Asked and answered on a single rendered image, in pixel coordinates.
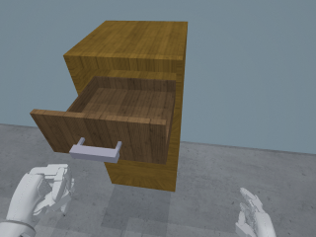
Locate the robot right hand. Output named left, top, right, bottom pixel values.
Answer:
left=235, top=188, right=277, bottom=237

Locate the cabinet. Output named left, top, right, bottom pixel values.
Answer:
left=63, top=20, right=188, bottom=192

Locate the robot left hand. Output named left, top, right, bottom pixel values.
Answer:
left=6, top=164, right=77, bottom=228

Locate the handle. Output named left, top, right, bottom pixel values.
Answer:
left=69, top=137, right=122, bottom=163

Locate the drawer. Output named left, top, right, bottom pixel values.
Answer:
left=30, top=76, right=176, bottom=165

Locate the left robot forearm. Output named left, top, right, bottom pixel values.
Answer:
left=0, top=220, right=37, bottom=237

